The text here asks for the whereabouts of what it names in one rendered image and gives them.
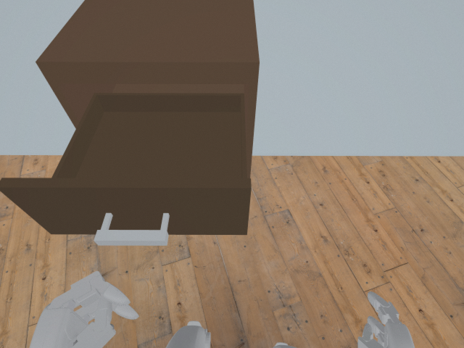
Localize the cabinet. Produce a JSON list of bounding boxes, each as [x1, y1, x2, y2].
[[36, 0, 260, 178]]

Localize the left robot shin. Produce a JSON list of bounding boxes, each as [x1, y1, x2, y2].
[[188, 320, 202, 327]]

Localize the left robot thigh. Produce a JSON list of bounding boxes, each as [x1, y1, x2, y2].
[[166, 326, 211, 348]]

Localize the robot right hand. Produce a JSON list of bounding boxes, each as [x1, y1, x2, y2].
[[358, 291, 415, 348]]

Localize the handle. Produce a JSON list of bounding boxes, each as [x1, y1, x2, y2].
[[94, 213, 170, 246]]

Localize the drawer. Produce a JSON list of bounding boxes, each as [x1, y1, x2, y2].
[[0, 93, 252, 235]]

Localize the robot left hand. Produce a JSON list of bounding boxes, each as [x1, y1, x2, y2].
[[30, 271, 139, 348]]

